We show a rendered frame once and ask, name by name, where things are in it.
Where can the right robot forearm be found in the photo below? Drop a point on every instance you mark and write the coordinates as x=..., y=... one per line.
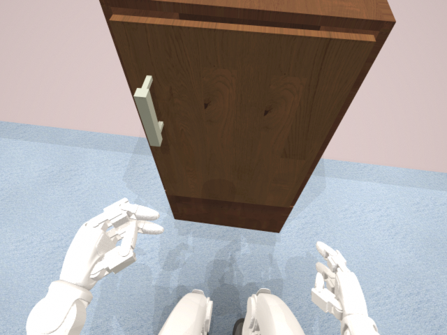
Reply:
x=357, y=324

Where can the left robot forearm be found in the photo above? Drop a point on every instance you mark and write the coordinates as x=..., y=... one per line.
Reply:
x=61, y=312

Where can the cupboard door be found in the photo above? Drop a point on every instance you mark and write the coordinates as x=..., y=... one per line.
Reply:
x=245, y=108

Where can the robot left thigh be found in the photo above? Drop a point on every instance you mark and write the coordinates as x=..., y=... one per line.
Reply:
x=191, y=316

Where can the robot right shin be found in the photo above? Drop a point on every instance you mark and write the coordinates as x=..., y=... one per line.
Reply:
x=245, y=330

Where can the robot right hand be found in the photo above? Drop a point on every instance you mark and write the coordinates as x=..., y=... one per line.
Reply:
x=343, y=295

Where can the handle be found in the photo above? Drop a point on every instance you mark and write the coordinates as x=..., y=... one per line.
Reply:
x=147, y=113

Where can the robot left hand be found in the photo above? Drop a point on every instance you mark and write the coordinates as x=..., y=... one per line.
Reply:
x=83, y=266

